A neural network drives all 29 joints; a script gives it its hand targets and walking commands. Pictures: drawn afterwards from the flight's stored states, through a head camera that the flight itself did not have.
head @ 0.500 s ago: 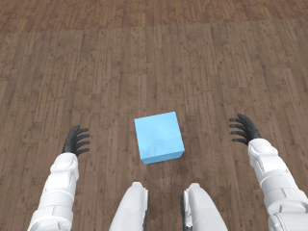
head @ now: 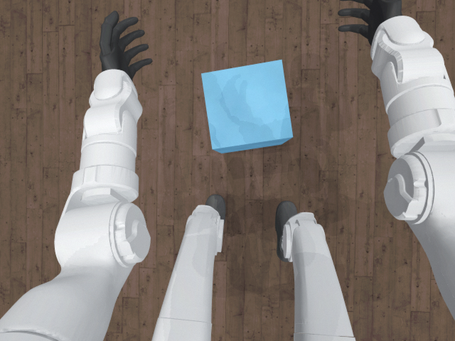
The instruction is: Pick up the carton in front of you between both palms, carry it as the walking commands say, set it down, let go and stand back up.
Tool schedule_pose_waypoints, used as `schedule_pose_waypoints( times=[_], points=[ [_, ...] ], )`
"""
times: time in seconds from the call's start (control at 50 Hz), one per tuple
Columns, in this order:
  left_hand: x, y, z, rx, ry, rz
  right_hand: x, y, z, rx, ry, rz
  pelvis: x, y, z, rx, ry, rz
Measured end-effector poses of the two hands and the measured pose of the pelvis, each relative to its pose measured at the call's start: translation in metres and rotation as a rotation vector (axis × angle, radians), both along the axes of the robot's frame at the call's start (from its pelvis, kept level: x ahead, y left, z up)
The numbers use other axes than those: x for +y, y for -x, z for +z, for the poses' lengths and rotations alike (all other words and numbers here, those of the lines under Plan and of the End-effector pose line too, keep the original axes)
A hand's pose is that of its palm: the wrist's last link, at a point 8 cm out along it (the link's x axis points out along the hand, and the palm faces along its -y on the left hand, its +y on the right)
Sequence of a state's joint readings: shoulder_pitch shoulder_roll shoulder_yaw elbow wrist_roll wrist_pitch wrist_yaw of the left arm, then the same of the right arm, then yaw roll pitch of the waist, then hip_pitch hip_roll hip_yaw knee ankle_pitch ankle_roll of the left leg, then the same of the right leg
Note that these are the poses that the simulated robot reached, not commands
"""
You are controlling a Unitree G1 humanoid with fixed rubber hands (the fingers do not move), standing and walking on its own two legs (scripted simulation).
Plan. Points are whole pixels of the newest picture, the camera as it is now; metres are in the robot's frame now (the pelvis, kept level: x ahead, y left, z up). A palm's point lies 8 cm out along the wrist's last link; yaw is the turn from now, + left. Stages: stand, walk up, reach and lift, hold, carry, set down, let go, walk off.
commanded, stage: reach and lift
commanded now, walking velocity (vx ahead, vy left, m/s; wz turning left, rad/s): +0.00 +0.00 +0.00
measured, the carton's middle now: (246, 113) +0.50 +0.04 -0.51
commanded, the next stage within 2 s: none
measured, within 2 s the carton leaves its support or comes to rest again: leaves its support in 1.74 s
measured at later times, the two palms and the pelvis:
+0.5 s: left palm (162, 109) +0.47 +0.24 -0.31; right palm (329, 87) +0.54 -0.15 -0.33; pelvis +0.01 +0.00 -0.16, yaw +2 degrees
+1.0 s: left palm (180, 113) +0.49 +0.22 -0.44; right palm (312, 99) +0.54 -0.14 -0.46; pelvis -0.02 +0.00 -0.26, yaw +2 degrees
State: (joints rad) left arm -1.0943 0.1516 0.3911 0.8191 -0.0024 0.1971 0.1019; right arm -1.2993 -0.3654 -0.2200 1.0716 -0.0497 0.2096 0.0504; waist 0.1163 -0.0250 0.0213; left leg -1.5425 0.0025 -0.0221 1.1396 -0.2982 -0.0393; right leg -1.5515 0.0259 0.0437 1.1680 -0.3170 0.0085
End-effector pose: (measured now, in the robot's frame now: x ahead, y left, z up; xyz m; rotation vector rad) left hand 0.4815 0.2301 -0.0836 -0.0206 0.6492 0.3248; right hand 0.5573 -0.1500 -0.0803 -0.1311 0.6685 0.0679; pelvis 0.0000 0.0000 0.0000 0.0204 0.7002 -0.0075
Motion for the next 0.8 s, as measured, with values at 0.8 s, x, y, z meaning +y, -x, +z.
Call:
schedule_pose_waypoints(
  times=[0.8],
  points=[
    [-0.005, 0.009, -0.333, 0.102, 0.024, -0.022, 0.01, 0.015, -0.334, 0.062, 0.016, -0.046, 0.001, 0.028, -0.245, 0.036, -0.015, 0.025]
  ],
)
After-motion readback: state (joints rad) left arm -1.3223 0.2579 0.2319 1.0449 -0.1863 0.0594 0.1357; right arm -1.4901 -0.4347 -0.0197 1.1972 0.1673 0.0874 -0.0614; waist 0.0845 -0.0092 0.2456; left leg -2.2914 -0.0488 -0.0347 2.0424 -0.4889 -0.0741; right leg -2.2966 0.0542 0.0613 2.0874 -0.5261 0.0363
